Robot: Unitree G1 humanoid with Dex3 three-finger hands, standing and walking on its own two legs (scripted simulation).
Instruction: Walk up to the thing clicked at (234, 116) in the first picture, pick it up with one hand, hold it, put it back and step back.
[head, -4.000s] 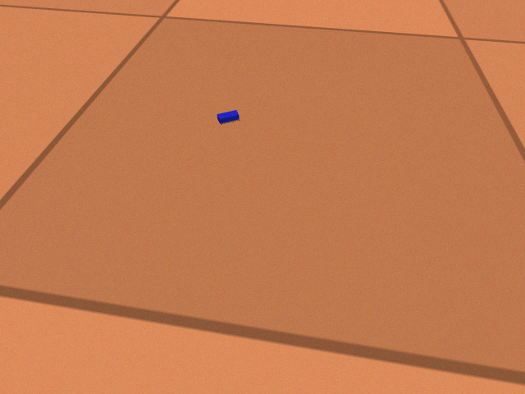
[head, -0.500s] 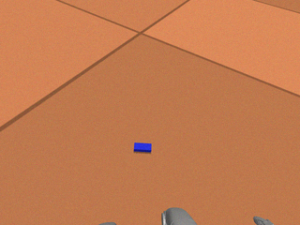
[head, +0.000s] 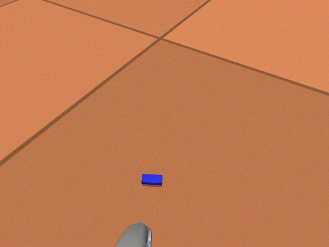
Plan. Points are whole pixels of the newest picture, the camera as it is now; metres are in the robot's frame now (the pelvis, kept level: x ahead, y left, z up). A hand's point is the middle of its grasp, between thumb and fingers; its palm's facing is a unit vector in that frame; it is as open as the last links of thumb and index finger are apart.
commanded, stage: walk up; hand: left
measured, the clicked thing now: (152, 179) +0.57 +0.14 -0.75
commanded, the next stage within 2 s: none
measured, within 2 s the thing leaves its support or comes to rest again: neither
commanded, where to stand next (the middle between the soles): +0.22 -0.02 m, yaw +3 degrees
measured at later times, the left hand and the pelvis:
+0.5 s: hand (94, 229) +0.17 +0.23 -0.15, palm faces +0.04 -0.93 -0.36, open 7.4 cm; pelvis +0.12 -0.05 -0.01, yaw +3 degrees
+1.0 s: hand out of the picture +0.11 +0.27 -0.15, palm faces +0.13 -0.84 -0.53, open 7.4 cm; pelvis +0.08 -0.05 -0.03, yaw +7 degrees
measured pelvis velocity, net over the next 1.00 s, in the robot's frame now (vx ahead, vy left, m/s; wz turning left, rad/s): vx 0.08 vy -0.05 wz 0.12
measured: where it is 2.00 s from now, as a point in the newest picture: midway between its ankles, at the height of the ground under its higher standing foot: outside the picture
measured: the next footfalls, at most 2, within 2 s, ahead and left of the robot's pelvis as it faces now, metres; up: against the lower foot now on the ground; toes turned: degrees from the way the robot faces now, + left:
left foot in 0.22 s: +0.19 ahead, +0.09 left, +0.00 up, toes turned +7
right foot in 0.58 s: +0.27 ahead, -0.21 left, +0.00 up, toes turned +1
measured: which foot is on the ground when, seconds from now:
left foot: up 0.00-0.20, down 0.22-0.60, up 0.62-0.94, down 0.96-1.00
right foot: down 0.00-0.26, up 0.28-0.56, down 0.58-0.98, up 1.00-1.00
